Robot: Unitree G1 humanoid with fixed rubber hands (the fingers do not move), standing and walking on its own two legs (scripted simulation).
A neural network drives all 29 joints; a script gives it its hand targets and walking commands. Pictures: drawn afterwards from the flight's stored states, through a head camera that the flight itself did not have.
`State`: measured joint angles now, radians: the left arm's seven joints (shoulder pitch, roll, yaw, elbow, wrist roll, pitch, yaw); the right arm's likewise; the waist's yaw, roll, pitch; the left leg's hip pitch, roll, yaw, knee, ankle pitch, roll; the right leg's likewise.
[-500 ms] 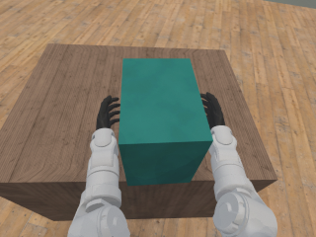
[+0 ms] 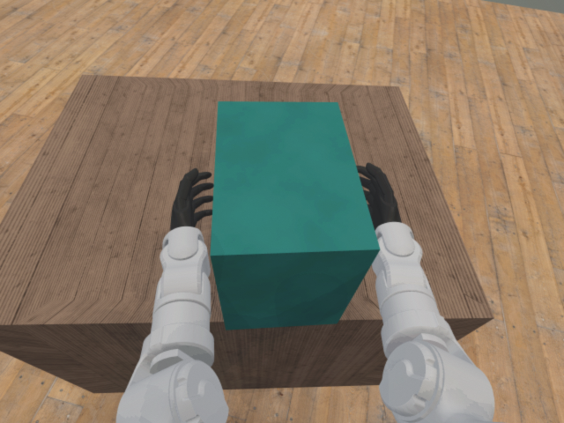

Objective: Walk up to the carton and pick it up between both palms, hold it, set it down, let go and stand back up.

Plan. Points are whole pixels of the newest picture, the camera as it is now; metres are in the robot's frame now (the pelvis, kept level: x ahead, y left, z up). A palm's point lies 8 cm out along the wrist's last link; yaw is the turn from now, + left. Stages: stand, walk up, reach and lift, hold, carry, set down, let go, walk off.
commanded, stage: set down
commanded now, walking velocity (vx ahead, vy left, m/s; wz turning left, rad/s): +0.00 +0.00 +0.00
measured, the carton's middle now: (280, 218) +0.45 +0.06 +0.00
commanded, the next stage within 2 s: none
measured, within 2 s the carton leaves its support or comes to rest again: neither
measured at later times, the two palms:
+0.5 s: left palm (177, 205) +0.41 +0.22 +0.05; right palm (378, 208) +0.45 -0.08 +0.05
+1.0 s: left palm (140, 186) +0.40 +0.26 +0.10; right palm (430, 181) +0.47 -0.14 +0.11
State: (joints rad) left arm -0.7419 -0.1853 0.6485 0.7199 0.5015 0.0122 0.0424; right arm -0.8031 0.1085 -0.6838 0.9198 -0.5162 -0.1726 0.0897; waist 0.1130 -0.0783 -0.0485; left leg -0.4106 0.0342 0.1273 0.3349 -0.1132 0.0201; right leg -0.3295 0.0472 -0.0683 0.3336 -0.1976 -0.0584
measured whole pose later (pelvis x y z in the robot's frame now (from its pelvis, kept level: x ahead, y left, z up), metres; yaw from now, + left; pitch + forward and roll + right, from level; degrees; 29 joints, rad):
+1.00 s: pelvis -0.02 -0.01 -0.02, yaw +1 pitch +21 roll -2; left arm -0.94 0.27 0.11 0.94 -0.16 0.08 0.14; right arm -1.05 -0.37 0.11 1.22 0.42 -0.02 0.03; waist 0.11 -0.07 -0.23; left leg -0.74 0.07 0.06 0.49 -0.12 -0.01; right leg -0.62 0.09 -0.11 0.44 -0.19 -0.08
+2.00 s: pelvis -0.02 -0.03 +0.00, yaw +2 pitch +9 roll +0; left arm -0.66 0.27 0.21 0.54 -0.12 0.37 0.08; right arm -0.79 -0.34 0.12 0.79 0.45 0.18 -0.07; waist 0.08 -0.04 -0.09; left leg -0.42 0.04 0.04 0.34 -0.08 -0.02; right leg -0.34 0.09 -0.06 0.36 -0.19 -0.09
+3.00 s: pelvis -0.03 -0.01 +0.00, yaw +2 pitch +2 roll +0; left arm -0.10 0.09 0.11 0.46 -0.01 -0.06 0.12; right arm -0.17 -0.24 0.07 0.68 0.28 -0.22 0.04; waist 0.06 -0.07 -0.01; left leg -0.29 0.02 0.04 0.36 -0.10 -0.01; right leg -0.21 0.07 -0.04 0.39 -0.22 -0.08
